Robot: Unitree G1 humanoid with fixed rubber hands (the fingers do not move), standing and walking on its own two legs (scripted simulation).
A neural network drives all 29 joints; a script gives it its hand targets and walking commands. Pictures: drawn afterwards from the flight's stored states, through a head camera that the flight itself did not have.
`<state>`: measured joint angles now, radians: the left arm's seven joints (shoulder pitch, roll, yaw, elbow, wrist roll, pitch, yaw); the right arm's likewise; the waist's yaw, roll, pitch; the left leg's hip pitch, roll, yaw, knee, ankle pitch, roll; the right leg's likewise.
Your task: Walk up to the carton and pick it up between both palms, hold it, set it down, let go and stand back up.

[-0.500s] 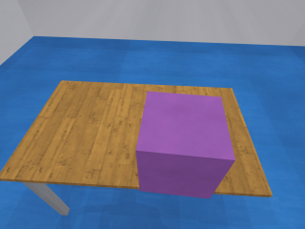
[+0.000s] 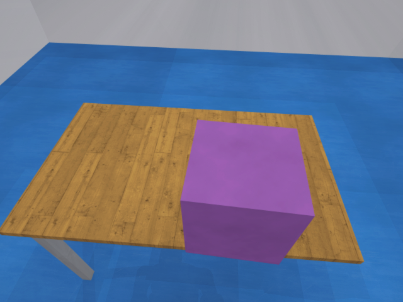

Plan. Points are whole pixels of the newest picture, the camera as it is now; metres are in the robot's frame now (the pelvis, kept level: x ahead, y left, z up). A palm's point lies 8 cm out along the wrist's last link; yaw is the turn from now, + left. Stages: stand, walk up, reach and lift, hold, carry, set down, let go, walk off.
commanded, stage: stand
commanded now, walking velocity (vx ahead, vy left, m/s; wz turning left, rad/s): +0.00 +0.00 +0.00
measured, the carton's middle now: (238, 193) +0.41 -0.07 -0.07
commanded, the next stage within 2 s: none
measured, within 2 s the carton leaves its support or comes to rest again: neither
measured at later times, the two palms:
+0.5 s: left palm out of the picture +0.00 +0.23 -0.14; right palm out of the picture +0.01 -0.22 -0.14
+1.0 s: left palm out of the picture -0.02 +0.23 -0.14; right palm out of the picture +0.01 -0.22 -0.14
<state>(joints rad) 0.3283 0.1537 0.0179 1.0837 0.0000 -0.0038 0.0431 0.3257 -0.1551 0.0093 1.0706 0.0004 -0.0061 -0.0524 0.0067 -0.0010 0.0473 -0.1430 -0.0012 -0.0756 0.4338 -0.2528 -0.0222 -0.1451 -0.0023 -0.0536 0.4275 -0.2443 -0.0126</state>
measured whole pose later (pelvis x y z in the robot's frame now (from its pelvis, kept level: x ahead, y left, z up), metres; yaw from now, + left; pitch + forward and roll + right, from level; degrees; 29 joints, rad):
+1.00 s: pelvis +0.00 +0.01 +0.00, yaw +1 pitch -3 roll +0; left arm 0.32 0.16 0.02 1.07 0.00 0.00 0.04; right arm 0.30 -0.17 0.02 1.08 0.01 -0.01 -0.05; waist 0.01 -0.01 0.06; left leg -0.11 -0.01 -0.08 0.41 -0.24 -0.01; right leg -0.10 -0.02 -0.07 0.40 -0.24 0.00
